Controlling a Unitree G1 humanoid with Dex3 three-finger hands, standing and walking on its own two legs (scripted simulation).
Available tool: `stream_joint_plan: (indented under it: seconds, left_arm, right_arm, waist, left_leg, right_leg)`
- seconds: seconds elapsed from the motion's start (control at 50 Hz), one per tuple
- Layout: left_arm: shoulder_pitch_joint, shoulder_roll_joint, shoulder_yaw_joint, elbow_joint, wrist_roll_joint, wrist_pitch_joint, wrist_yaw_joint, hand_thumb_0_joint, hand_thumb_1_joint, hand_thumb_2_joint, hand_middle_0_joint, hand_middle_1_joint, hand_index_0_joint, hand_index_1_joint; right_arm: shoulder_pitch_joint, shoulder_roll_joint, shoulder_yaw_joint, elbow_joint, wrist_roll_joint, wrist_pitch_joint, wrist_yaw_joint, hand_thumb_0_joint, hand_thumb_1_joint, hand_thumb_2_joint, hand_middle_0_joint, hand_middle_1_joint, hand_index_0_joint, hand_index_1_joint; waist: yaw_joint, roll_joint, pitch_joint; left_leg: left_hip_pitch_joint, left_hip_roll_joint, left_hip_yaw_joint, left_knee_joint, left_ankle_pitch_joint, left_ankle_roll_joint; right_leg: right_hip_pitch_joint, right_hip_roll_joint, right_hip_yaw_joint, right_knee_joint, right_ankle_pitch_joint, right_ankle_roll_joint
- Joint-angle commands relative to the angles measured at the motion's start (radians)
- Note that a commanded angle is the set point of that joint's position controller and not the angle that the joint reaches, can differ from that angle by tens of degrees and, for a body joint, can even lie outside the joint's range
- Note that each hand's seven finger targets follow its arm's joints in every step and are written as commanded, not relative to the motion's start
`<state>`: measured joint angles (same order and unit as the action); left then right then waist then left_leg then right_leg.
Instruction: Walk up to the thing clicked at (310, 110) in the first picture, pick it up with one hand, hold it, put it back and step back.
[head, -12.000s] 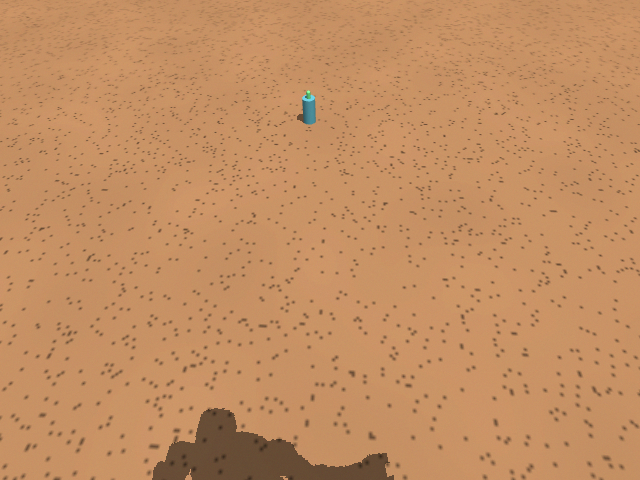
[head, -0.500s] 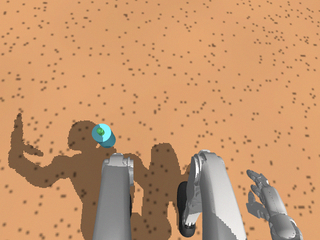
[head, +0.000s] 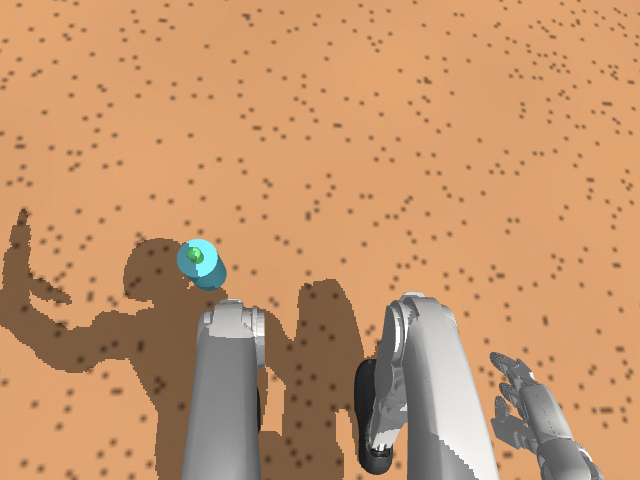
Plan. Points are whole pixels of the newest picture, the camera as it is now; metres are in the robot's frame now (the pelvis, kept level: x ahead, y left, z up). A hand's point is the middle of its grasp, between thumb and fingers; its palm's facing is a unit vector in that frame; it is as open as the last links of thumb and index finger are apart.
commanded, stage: go down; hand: left
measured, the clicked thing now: (202, 264) +0.42 +0.21 -0.32
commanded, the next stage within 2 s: approach in 0.30 s
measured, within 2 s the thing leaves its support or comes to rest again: neither
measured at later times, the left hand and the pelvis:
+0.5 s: hand out of the picture +0.34 +0.40 -0.02, palm faces +0.15 -0.98 -0.10, open 17.7 cm; pelvis +0.00 +0.00 -0.02, yaw +0 degrees
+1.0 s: hand (118, 282) +0.36 +0.31 -0.23, palm faces +0.04 -1.00 +0.03, open 17.6 cm; pelvis -0.01 +0.01 -0.11, yaw -5 degrees
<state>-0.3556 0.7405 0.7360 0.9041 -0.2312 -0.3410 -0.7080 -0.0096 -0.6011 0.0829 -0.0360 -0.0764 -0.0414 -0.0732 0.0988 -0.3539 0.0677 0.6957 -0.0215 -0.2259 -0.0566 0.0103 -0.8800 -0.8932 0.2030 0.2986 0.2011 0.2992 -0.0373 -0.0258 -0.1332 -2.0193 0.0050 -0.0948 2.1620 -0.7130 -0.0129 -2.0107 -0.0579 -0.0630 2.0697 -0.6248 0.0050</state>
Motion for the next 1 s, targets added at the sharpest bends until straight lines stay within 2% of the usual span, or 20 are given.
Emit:
stream_joint_plan:
  seconds: [0.0, 0.06, 0.16, 0.18, 0.24, 0.28, 0.38, 0.46, 0.52, 0.54, 0.56, 0.6, 0.72, 0.8, 0.82, 0.86, 0.88, 0.94, 0.96, 0.98]
  left_arm:
    - [-0.13, 0.387, 0.093, -0.171, -0.036, -0.06, -0.004, 0.0, -0.61, 0.076, -0.033, -0.078, -0.04, -0.073]
    - [-0.131, 0.395, 0.1, -0.178, -0.038, -0.061, -0.008, 0.0, -0.611, 0.077, -0.037, -0.081, -0.041, -0.078]
    - [-0.157, 0.39, 0.098, -0.167, -0.035, -0.062, -0.011, 0.0, -0.611, 0.078, -0.034, -0.081, -0.04, -0.078]
    - [-0.162, 0.421, 0.115, -0.175, -0.036, -0.063, -0.009, 0.0, -0.611, 0.079, -0.036, -0.085, -0.04, -0.083]
    - [-0.171, 0.43, 0.115, -0.16, -0.04, -0.064, -0.011, 0.0, -0.611, 0.075, -0.036, -0.075, -0.038, -0.076]
    - [-0.15, 0.388, 0.101, -0.112, -0.041, -0.062, -0.017, 0.0, -0.611, 0.074, -0.037, -0.08, -0.04, -0.079]
    - [-0.197, 0.434, 0.107, -0.14, -0.035, -0.068, -0.027, 0.0, -0.611, 0.07, -0.078, -0.096, -0.054, -0.119]
    - [-0.191, 0.369, 0.102, -0.046, -0.056, -0.093, -0.04, 0.0, -0.611, 0.008, -0.061, -0.078, -0.057, -0.079]
    - [-0.224, 0.31, 0.082, 0.009, -0.08, -0.156, -0.056, 0.0, -0.611, 0.01, -0.062, -0.08, -0.058, -0.081]
    - [-0.227, 0.296, 0.079, 0.034, -0.089, -0.183, -0.063, 0.0, -0.611, 0.024, -0.059, -0.083, -0.054, -0.086]
    - [-0.233, 0.257, 0.056, 0.075, -0.094, -0.211, -0.07, 0.0, -0.611, 0.03, -0.057, -0.087, -0.052, -0.09]
    - [-0.26, 0.238, 0.042, 0.111, -0.106, -0.27, -0.078, 0.0, -0.611, 0.029, -0.058, -0.09, -0.054, -0.09]
    - [-0.283, 0.266, 0.054, 0.099, -0.118, -0.436, -0.062, 0.0, -0.594, 0.046, -0.05, -0.094, -0.048, -0.094]
    - [-0.293, 0.291, 0.057, 0.11, -0.104, -0.506, -0.036, 0.0, -0.611, 0.066, -0.056, -0.117, -0.051, -0.12]
    - [-0.259, 0.292, 0.067, 0.13, -0.099, -0.517, -0.027, 0.0, -0.604, 0.062, -0.058, -0.114, -0.052, -0.117]
    - [-0.272, 0.333, 0.07, 0.127, -0.083, -0.542, -0.012, 0.0, -0.586, 0.076, -0.056, -0.112, -0.047, -0.118]
    - [-0.253, 0.303, 0.046, 0.125, -0.08, -0.552, -0.009, 0.0, -0.572, 0.075, -0.058, -0.109, -0.048, -0.115]
    - [-0.252, 0.3, 0.037, 0.083, -0.073, -0.589, 0.004, 0.0, -0.541, 0.079, -0.062, -0.116, -0.052, -0.121]
    - [-0.24, 0.241, -0.005, 0.125, -0.072, -0.595, 0.007, 0.0, -0.542, 0.07, -0.059, -0.116, -0.055, -0.115]
    - [-0.243, 0.221, -0.013, 0.129, -0.075, -0.609, 0.014, 0.0, -0.514, 0.071, -0.06, -0.111, -0.054, -0.111]
  right_arm:
    - [0.095, -0.226, -0.084, -0.064, 0.006, -0.033, -0.011, 0.0, -0.88, -0.899, 0.2, 0.3, 0.2, 0.3]
    - [0.111, -0.226, -0.081, -0.052, 0.003, -0.028, -0.009, 0.0, -0.883, -0.9, 0.2, 0.3, 0.2, 0.3]
    - [0.108, -0.232, -0.08, -0.05, 0.004, -0.022, -0.006, 0.0, -0.883, -0.9, 0.2, 0.3, 0.2, 0.3]
    - [0.11, -0.234, -0.08, -0.052, 0.004, -0.021, -0.006, 0.0, -0.886, -0.901, 0.2, 0.3, 0.2, 0.3]
    - [0.103, -0.222, -0.073, -0.061, 0.004, -0.019, -0.003, 0.0, -0.887, -0.901, 0.2, 0.3, 0.2, 0.3]
    - [0.105, -0.221, -0.075, -0.052, 0.003, -0.019, 0.0, 0.0, -0.889, -0.901, 0.2, 0.299, 0.2, 0.299]
    - [0.109, -0.231, -0.075, -0.056, 0.001, -0.015, 0.002, 0.0, -0.906, -0.903, 0.2, 0.299, 0.199, 0.299]
    - [0.098, -0.226, -0.071, -0.047, -0.002, -0.019, 0.009, 0.0, -0.9, -0.897, 0.199, 0.3, 0.199, 0.3]
    - [0.08, -0.223, -0.066, -0.043, -0.007, -0.032, 0.019, 0.0, -0.902, -0.897, 0.199, 0.3, 0.199, 0.3]
    - [0.076, -0.225, -0.062, -0.035, -0.012, -0.037, 0.021, 0.0, -0.9, -0.897, 0.199, 0.3, 0.199, 0.3]
    - [0.068, -0.226, -0.058, -0.038, -0.017, -0.04, 0.024, 0.0, -0.9, -0.897, 0.199, 0.3, 0.199, 0.3]
    - [0.051, -0.236, -0.05, -0.047, -0.026, -0.05, 0.032, 0.0, -0.905, -0.898, 0.199, 0.3, 0.199, 0.3]
    - [0.003, -0.27, -0.019, -0.062, -0.064, -0.057, 0.057, 0.0, -0.908, -0.898, 0.2, 0.299, 0.2, 0.3]
    - [-0.035, -0.294, 0.017, -0.064, -0.094, -0.038, 0.068, 0.0, -0.91, -0.9, 0.2, 0.3, 0.199, 0.3]
    - [-0.046, -0.301, 0.024, -0.06, -0.102, -0.031, 0.07, 0.0, -0.914, -0.902, 0.2, 0.3, 0.2, 0.3]
    - [-0.066, -0.308, 0.048, -0.061, -0.12, -0.016, 0.073, 0.0, -0.91, -0.902, 0.2, 0.3, 0.199, 0.3]
    - [-0.078, -0.31, 0.053, -0.062, -0.126, -0.009, 0.076, 0.0, -0.911, -0.902, 0.2, 0.3, 0.199, 0.3]
    - [-0.104, -0.319, 0.074, -0.054, -0.15, 0.007, 0.083, 0.0, -0.905, -0.902, 0.2, 0.3, 0.199, 0.3]
    - [-0.118, -0.323, 0.083, -0.056, -0.156, 0.012, 0.085, 0.0, -0.909, -0.902, 0.2, 0.3, 0.2, 0.3]
    - [-0.129, -0.326, 0.088, -0.052, -0.16, 0.016, 0.088, 0.0, -0.904, -0.901, 0.2, 0.3, 0.2, 0.3]
  waist:
    - [0.043, 0.214, -0.554]
    - [0.049, 0.226, -0.592]
    - [0.041, 0.246, -0.554]
    - [0.047, 0.234, -0.573]
    - [0.042, 0.173, -0.558]
    - [0.035, 0.169, -0.542]
    - [0.031, 0.19, -0.573]
    - [0.015, 0.135, -0.506]
    - [-0.016, 0.108, -0.462]
    - [-0.013, 0.111, -0.442]
    - [-0.035, 0.097, -0.433]
    - [-0.051, 0.073, -0.427]
    - [-0.036, 0.146, -0.477]
    - [-0.044, 0.229, -0.481]
    - [-0.032, 0.244, -0.483]
    - [-0.041, 0.278, -0.481]
    - [-0.045, 0.292, -0.479]
    - [-0.059, 0.351, -0.475]
    - [-0.084, 0.341, -0.454]
    - [-0.095, 0.346, -0.43]
  left_leg:
    - [0.397, -0.003, 0.026, -0.331, 0.112, 0.035]
    - [0.413, -0.007, 0.032, -0.315, 0.17, 0.03]
    - [0.415, -0.003, 0.016, -0.323, 0.147, 0.028]
    - [0.409, -0.005, 0.021, -0.312, 0.158, 0.03]
    - [0.325, -0.013, 0.052, -0.284, 0.131, 0.044]
    - [0.327, -0.013, 0.053, -0.28, 0.122, 0.044]
    - [0.34, -0.014, 0.054, -0.264, 0.148, 0.042]
    - [0.277, -0.013, 0.054, -0.232, 0.117, 0.046]
    - [0.224, -0.014, 0.048, -0.194, 0.085, 0.049]
    - [0.213, -0.012, 0.05, -0.177, 0.092, 0.047]
    - [0.203, -0.012, 0.049, -0.156, 0.103, 0.046]
    - [0.179, -0.013, 0.048, -0.121, 0.103, 0.045]
    - [0.21, -0.007, 0.037, -0.055, 0.108, 0.026]
    - [0.244, 0.0, 0.02, -0.023, 0.161, 0.01]
    - [0.264, 0.002, 0.018, -0.015, 0.178, 0.005]
    - [0.267, 0.004, 0.013, 0.008, 0.192, 0.002]
    - [0.276, 0.006, 0.01, 0.014, 0.194, 0.001]
    - [0.32, 0.014, -0.008, 0.029, 0.224, -0.01]
    - [0.319, 0.014, -0.014, 0.042, 0.225, -0.011]
    - [0.316, 0.015, -0.026, 0.045, 0.225, -0.013]
  right_leg:
    - [0.298, 0.04, -0.017, -0.176, 0.054, -0.045]
    - [0.309, 0.037, -0.017, -0.16, 0.088, -0.048]
    - [0.253, 0.036, -0.022, -0.139, 0.078, -0.049]
    - [0.272, 0.036, -0.019, -0.141, 0.083, -0.049]
    - [0.326, 0.037, -0.009, -0.171, 0.052, -0.041]
    - [0.305, 0.039, -0.009, -0.168, 0.045, -0.042]
    - [0.311, 0.036, -0.009, -0.158, 0.068, -0.042]
    - [0.27, 0.04, -0.013, -0.144, 0.04, -0.039]
    - [0.224, 0.043, -0.021, -0.113, 0.02, -0.039]
    - [0.212, 0.044, -0.021, -0.098, 0.025, -0.04]
    - [0.201, 0.045, -0.023, -0.086, 0.035, -0.039]
    - [0.192, 0.047, -0.027, -0.068, 0.039, -0.037]
    - [0.18, 0.051, -0.054, 0.015, 0.044, -0.039]
    - [0.173, 0.051, -0.078, 0.08, 0.092, -0.044]
    - [0.169, 0.051, -0.084, 0.093, 0.106, -0.044]
    - [0.182, 0.055, -0.092, 0.111, 0.121, -0.043]
    - [0.174, 0.056, -0.096, 0.119, 0.126, -0.044]
    - [0.166, 0.061, -0.113, 0.148, 0.148, -0.045]
    - [0.156, 0.062, -0.12, 0.153, 0.152, -0.043]
    - [0.141, 0.063, -0.13, 0.164, 0.152, -0.044]
